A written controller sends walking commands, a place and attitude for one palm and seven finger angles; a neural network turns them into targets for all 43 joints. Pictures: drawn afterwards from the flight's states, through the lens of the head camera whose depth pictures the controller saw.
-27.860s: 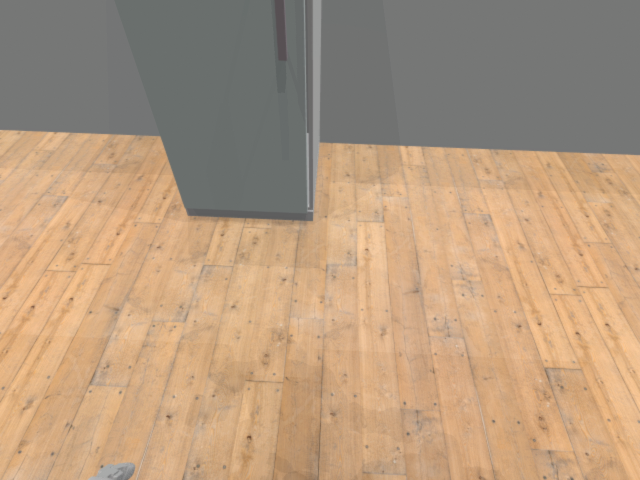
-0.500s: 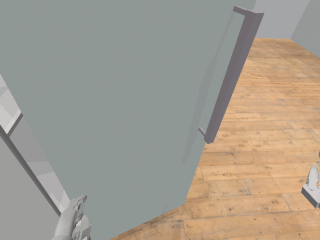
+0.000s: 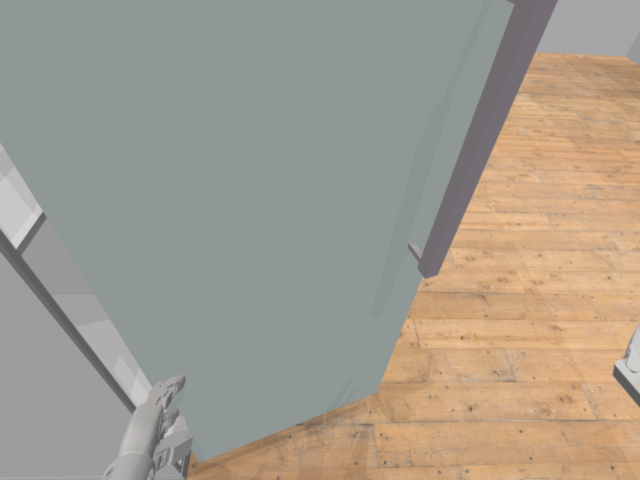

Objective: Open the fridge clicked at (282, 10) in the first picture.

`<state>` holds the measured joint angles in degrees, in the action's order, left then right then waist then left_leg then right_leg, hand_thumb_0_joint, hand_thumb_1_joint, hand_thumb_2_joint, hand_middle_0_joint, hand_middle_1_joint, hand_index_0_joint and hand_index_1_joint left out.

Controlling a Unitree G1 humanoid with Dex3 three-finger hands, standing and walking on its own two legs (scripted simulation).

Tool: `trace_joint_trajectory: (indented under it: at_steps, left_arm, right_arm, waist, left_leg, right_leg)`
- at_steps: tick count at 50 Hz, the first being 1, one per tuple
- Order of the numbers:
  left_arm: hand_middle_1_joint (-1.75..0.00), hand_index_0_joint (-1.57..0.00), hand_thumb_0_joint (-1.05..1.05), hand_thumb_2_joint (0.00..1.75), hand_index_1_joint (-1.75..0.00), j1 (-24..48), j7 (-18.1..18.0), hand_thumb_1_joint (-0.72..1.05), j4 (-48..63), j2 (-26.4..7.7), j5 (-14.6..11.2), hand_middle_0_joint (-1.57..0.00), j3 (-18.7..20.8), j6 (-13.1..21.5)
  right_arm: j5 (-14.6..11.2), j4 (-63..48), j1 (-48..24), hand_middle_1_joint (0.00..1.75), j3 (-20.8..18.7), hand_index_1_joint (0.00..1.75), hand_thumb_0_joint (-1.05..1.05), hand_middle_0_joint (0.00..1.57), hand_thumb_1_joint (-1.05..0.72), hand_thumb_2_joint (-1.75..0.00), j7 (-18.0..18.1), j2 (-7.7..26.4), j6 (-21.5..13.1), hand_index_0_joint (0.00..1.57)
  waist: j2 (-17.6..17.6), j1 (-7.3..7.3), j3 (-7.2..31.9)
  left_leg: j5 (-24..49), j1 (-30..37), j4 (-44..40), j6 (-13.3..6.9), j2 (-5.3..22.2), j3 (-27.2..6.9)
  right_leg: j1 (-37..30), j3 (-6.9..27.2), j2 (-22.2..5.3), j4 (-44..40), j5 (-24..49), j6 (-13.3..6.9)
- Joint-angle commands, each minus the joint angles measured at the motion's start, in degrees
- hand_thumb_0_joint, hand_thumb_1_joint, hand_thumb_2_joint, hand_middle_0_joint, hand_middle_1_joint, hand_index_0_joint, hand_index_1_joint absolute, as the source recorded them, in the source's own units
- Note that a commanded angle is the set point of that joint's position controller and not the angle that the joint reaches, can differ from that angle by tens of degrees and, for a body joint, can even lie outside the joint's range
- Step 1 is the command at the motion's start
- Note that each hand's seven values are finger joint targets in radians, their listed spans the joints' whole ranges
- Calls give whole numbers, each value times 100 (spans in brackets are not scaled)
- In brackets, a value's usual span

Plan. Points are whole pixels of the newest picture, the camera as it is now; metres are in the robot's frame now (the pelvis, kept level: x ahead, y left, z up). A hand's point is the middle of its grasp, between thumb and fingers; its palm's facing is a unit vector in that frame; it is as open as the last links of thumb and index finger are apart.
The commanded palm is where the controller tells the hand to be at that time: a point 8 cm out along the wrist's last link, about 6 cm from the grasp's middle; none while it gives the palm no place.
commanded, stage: step back with the hand held close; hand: right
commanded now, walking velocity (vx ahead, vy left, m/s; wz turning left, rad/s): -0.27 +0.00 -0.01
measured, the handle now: (456, 163) +0.46 -0.16 +0.19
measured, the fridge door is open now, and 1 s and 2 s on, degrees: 70 70 70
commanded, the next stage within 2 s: stop stepping back and stand still in 0.96 s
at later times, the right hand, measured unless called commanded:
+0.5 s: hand out of the picture +0.13 -0.29 +0.15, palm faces +0.48 +0.76 -0.44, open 7.4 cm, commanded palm +0.07 -0.33 +0.17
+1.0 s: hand out of the picture +0.02 -0.30 +0.16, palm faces +0.57 +0.68 -0.46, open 7.4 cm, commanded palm -0.07 -0.33 +0.17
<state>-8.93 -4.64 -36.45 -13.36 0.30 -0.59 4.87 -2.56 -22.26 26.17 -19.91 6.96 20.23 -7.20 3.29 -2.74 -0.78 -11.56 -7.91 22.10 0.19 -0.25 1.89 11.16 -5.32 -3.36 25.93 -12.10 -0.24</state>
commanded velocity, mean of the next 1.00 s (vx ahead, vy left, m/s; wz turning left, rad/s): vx -0.32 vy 0.00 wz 0.01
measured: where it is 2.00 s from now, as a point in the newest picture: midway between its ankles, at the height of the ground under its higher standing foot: outside the picture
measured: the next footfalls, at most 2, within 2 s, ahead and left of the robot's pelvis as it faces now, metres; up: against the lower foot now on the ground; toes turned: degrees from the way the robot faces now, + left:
right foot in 1.14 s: -0.08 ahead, -0.17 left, +0.00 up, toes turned -18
left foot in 1.36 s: -0.20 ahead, +0.08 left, +0.00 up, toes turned -10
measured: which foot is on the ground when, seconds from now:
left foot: down 0.00-1.00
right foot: down 0.00-1.00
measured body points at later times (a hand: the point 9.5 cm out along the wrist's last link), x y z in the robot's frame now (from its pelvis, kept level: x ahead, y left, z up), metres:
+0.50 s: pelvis -0.07 -0.03 -0.02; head -0.06 -0.03 +0.43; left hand +0.11 +0.21 -0.10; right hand +0.10 -0.33 +0.17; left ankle +0.01 +0.12 -0.74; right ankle +0.02 -0.11 -0.74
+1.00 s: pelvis -0.16 -0.01 -0.05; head -0.14 -0.03 +0.40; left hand +0.06 +0.20 -0.11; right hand -0.02 -0.33 +0.18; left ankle +0.00 +0.11 -0.74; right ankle +0.01 -0.12 -0.73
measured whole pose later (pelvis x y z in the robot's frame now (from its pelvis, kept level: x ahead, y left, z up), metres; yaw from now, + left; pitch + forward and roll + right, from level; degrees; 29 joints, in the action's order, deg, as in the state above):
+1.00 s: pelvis -0.16 -0.01 -0.05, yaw -9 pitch -4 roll +1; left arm -9.3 -5.3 -34.1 -11.3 0.3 0.8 6.0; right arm -0.7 -30.9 24.6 -27.2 8.9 26.5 -14.6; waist -1.7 1.0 -6.5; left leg -12.0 -28.7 43.5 -0.2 -1.1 -3.7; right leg 33.1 -6.2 -1.3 44.0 -17.7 -3.0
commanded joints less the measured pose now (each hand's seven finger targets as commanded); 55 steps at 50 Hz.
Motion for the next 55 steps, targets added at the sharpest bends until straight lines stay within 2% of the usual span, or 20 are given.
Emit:
trace_joint_trajectory:
  at_steps: [1, 5, 11, 16, 19, 23, 27, 32, 36, 39, 42, 45, 47, 48, 50, 51, 52, 53, 54, 55]
  left_arm:
    - [-30, -20, 0, 90, -30, 541, -72, 90, 1128, -635, 0, -20, 266, 47]
    - [-30, -20, 0, 90, -30, 521, -137, 90, 1254, -653, -10, -20, 268, -56]
    - [-30, -20, 0, 90, -30, 468, -149, 90, 1268, -749, -13, -20, 282, 25]
    - [-30, -20, 0, 90, -30, 365, -143, 90, 1223, -721, -38, -20, 302, 140]
    - [-30, -20, 0, 90, -30, 301, -150, 90, 1137, -660, -23, -20, 296, 200]
    - [-30, -20, 0, 90, -30, 306, -183, 90, 1061, -651, 11, -20, 280, 293]
    - [-30, -20, 0, 90, -30, 384, -189, 90, 1123, -743, 7, -20, 322, 390]
    - [-30, -20, 0, 90, -30, 336, -132, 90, 1147, -721, 15, -20, 359, 415]
    - [-30, -20, 0, 90, -30, 259, -118, 90, 995, -633, 60, -20, 308, 426]
    - [-30, -20, 0, 90, -30, 312, -155, 90, 980, -631, 54, -20, 318, 443]
    - [-30, -20, 0, 90, -30, 448, -181, 90, 1057, -710, 46, -20, 373, 443]
    - [-30, -20, 0, 90, -30, 531, -122, 90, 1135, -673, 40, -20, 410, 393]
    - [-30, -20, 0, 90, -30, 564, -97, 90, 1155, -603, 4, -20, 466, 380]
    - [-30, -20, 0, 90, -30, 548, -87, 90, 1141, -475, -4, -20, 409, 361]
    - [-30, -20, 0, 90, -30, 394, 22, 90, 786, -338, 67, -20, 367, 221]
    - [-30, -20, 0, 90, -30, 290, 89, 90, 627, -295, 163, -20, 349, 63]
    - [-30, -20, 0, 90, -30, 209, 101, 90, 553, -233, 150, -20, 287, 39]
    - [-30, -20, 0, 90, -30, 200, 93, 90, 620, -201, 99, -20, 251, 72]
    - [-30, -20, 0, 90, -30, 223, 7, 90, 778, -359, 35, -20, 256, 146]
    - [-30, -20, 0, 90, -30, 200, -95, 90, 755, -590, 42, -20, 299, 218]
  right_arm:
    - [-20, -1362, 78, 30, -857, 30, 0, 20, -90, -90, 179, 1294, -351, 20]
    - [-42, -1332, 164, 30, -992, 30, 0, 20, -90, -90, 231, 1382, -347, 20]
    - [68, -1330, -106, 30, -917, 30, 0, 20, -90, -90, 299, 1217, -500, 20]
    - [155, -1404, -182, 30, -947, 30, 0, 20, -90, -90, 361, 1229, -691, 20]
    - [156, -1488, -227, 30, -951, 30, 0, 20, -90, -90, 405, 1267, -776, 20]
    - [164, -1589, -277, 30, -994, 30, 0, 20, -90, -90, 467, 1274, -890, 20]
    - [270, -1588, -332, 30, -1178, 30, 0, 20, -90, -90, 480, 1326, -1039, 20]
    - [253, -1521, -44, 30, -1333, 30, 0, 20, -90, -90, 415, 1395, -1128, 20]
    - [169, -1674, -349, 30, -1138, 30, 0, 20, -90, -90, 407, 1327, -1097, 20]
    - [176, -1724, -463, 30, -1122, 30, 0, 20, -90, -90, 430, 1314, -1088, 20]
    - [256, -1782, -489, 30, -1306, 30, 0, 20, -90, -90, 431, 1360, -1136, 20]
    - [202, -1911, -295, 30, -1471, 30, 0, 20, -90, -90, 376, 1459, -1129, 20]
    - [123, -2036, -7, 30, -1744, 30, 0, 20, -90, -90, 372, 1747, -1131, 20]
    - [50, -2126, 139, 30, -1695, 30, 0, 20, -90, -90, 368, 1716, -1105, 20]
    - [11, -2197, -13, 30, -1615, 30, 0, 20, -90, -90, 439, 1873, -956, 20]
    - [-7, -2091, -219, 30, -1444, 30, 0, 20, -90, -90, 450, 1792, -780, 20]
    - [-10, -2315, -537, 30, -1268, 30, 0, 20, -90, -90, 406, 1643, -761, 20]
    - [11, -2230, -515, 30, -1266, 30, 0, 20, -90, -90, 385, 1564, -739, 20]
    - [0, -2207, -633, 30, -1183, 30, 0, 20, -90, -90, 381, 1483, -726, 20]
    - [22, -2134, -830, 30, -1182, 30, 0, 20, -90, -90, 389, 1451, -764, 20]
  waist:
    - [194, 9, 1020]
    - [76, -18, 888]
    - [362, 11, 525]
    - [-116, 86, 389]
    - [-376, 141, 369]
    - [9, 153, 437]
    - [655, 88, 452]
    - [135, 109, 333]
    - [-473, 200, 306]
    - [-261, 185, 506]
    - [464, 116, 599]
    - [768, 68, 732]
    - [380, 54, 825]
    - [-303, 82, 690]
    - [-1619, 123, 573]
    - [-1772, 232, 384]
    - [-1789, 356, 288]
    - [-2055, 270, 210]
    - [-1785, 299, 250]
    - [-568, 349, 271]
  left_leg:
    - [1728, -223, 200, -16, 400, -331]
    - [1139, -306, 538, 58, 218, -211]
    - [318, 80, 1064, 78, 72, -254]
    - [-51, -138, 798, -8, 281, -577]
    - [-536, -641, 390, -118, 495, -830]
    - [-503, -606, 563, -100, 404, -695]
    - [-413, 379, 1428, 36, 1, -336]
    - [-383, 199, 1239, -101, 127, -845]
    - [-601, -1037, 625, -272, 567, -1390]
    - [-493, -932, 895, -201, 458, -1233]
    - [-419, -1, 1902, -91, 75, -843]
    - [-784, 241, 2785, -127, -167, -503]
    - [-1077, -218, 2199, -340, 55, -952]
    - [-1377, -934, 1255, -558, 470, -1747]
    - [-2960, -3385, -1198, -1265, 2160, -4054]
    - [-3198, -3953, -1567, -1277, 2203, -3746]
    - [-2471, -4035, -1290, -1062, 1886, -3081]
    - [-1273, -3458, -690, -761, 1449, -2250]
    - [-1065, -2971, -62, -499, 1170, -1885]
    - [-1445, -2752, 746, -243, 752, -1692]
  right_leg:
    - [-284, 208, -137, -61, 1672, -106]
    - [79, 384, -333, -258, 1675, -168]
    - [1445, 725, -547, -809, -594, -387]
    - [1918, 747, -349, -537, -1935, -428]
    - [1636, 688, -206, -188, -1890, -346]
    - [1685, 817, -302, -336, -1832, -354]
    - [2790, 1237, -638, -989, -2898, -549]
    - [3053, 1064, -398, -425, -2969, -524]
    - [2088, 858, -140, 267, -2261, -328]
    - [2048, 952, -242, 95, -2253, -381]
    - [3084, 1319, -596, -494, -3091, -616]
    - [3442, 1425, -918, -778, -3218, -676]
    - [3040, 1093, -712, -177, -2927, -507]
    - [2646, 729, -310, 620, -2739, -279]
    - [895, 400, 466, 3861, -1983, 223]
    - [558, 655, 328, 4895, -1834, 250]
    - [250, 778, 254, 4640, -1814, 191]
    - [232, 775, 141, 3411, -2014, 112]
    - [219, 627, 190, 2013, -1985, 27]
    - [318, 775, 69, 608, -2194, -195]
